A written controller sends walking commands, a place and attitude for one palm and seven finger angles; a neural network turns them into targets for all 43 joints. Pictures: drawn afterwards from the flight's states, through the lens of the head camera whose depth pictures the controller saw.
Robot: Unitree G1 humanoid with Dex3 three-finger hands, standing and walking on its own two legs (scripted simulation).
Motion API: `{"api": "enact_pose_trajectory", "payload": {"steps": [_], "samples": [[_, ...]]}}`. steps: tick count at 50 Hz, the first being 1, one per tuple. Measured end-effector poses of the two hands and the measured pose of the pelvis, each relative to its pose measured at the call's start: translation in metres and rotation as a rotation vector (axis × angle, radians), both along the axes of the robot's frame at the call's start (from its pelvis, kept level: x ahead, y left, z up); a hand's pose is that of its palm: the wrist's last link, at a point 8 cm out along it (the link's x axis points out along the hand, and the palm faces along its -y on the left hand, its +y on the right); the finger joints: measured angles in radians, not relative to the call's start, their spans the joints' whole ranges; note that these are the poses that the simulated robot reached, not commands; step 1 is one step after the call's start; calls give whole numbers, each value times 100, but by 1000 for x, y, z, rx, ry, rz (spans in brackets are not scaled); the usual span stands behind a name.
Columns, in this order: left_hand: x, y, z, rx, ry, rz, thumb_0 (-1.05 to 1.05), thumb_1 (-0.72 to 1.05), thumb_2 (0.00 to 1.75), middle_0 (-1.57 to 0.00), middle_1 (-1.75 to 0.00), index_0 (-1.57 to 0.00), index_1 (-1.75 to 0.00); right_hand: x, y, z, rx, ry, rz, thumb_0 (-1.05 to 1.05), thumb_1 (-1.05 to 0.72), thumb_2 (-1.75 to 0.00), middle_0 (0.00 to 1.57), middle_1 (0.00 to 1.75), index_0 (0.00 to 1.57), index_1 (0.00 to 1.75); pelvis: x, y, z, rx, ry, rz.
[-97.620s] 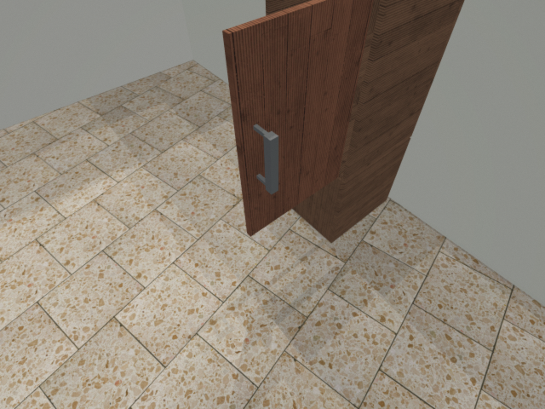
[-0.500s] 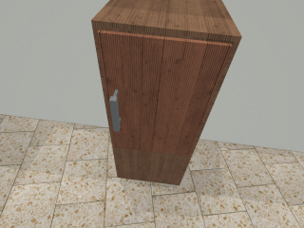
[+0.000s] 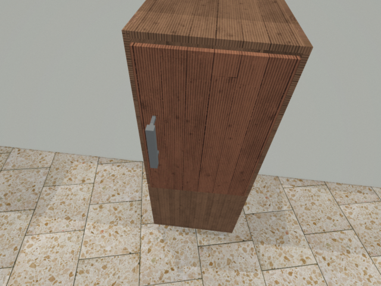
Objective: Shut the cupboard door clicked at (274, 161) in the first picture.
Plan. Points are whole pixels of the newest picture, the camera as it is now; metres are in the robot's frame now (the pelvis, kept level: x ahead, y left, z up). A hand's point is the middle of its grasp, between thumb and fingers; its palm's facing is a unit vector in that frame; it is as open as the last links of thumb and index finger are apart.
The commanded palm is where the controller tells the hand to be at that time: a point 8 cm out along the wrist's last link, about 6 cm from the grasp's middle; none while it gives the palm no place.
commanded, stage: look again from close up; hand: left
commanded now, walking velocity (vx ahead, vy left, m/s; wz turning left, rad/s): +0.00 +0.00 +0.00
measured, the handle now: (153, 142) +0.52 +0.15 -0.04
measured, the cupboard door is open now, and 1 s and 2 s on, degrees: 1 1 1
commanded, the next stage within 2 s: raise the hand and make a fist in 0.62 s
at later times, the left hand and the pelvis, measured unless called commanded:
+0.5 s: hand out of the picture +0.08 +0.23 -0.17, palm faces -0.03 -0.96 -0.29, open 7.4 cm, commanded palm none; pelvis +0.02 +0.00 +0.00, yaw +0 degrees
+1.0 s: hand (100, 240) +0.21 +0.21 -0.02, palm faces +0.13 -0.99 -0.09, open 6.9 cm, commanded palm +0.13 +0.26 -0.07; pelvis +0.01 -0.03 -0.06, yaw +2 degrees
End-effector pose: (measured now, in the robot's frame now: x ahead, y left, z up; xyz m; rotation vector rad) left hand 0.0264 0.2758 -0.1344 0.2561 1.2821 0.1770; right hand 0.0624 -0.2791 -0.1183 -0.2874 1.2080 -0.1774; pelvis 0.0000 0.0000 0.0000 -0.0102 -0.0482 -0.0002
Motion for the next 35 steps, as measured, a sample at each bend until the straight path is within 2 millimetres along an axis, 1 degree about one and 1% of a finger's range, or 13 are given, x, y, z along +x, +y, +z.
{"api": "enact_pose_trajectory", "payload": {"steps": [8, 16, 26, 35], "samples": [[20, -6, -2, -22, -20, -19, 1, 90, 89, -20, -29, -20, -30, 9, 0, 4, -10, -3, -6, 1, -90, -90, 20, 30, 20, 30, 6, 1, 1, 1, 4, -2], [35, -4, -1, -16, -26, -26, 1, 90, 89, -20, -29, -20, -30, 16, 0, 5, -13, 4, -10, 1, -90, -90, 20, 30, 20, 30, 14, 2, 2, 1, 6, -2], [46, 2, 3, 1, -27, -27, 1, 90, 89, -20, -29, -20, -30, 26, 2, 4, -6, 5, -11, 1, -90, -90, 20, 30, 20, 30, 21, 2, 4, 2, 4, -5], [50, 2, 4, 2, -19, -24, 1, 90, 89, -20, -29, -20, -30, 31, 1, 4, -8, 13, -7, 1, -90, -90, 20, 30, 20, 30, 27, 1, 4, 4, 8, -4]]}}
